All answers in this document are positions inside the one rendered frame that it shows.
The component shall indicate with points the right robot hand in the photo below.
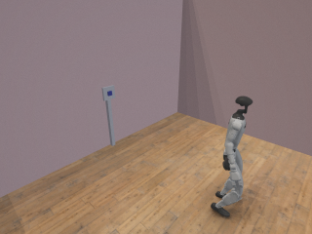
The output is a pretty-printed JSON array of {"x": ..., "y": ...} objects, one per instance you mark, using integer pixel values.
[{"x": 236, "y": 176}]

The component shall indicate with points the left robot foot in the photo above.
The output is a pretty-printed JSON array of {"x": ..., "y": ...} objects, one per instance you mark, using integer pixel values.
[{"x": 219, "y": 195}]

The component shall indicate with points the right robot forearm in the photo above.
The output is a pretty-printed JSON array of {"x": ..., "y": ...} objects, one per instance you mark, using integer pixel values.
[{"x": 231, "y": 158}]

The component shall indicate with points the humanoid robot head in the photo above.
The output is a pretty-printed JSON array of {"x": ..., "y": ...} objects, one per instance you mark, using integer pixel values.
[{"x": 243, "y": 101}]

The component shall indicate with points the panel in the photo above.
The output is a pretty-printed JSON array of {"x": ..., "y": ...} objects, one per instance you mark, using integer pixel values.
[{"x": 107, "y": 100}]

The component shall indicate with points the robot right upper arm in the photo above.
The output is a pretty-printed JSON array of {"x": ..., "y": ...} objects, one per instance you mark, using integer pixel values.
[{"x": 234, "y": 130}]

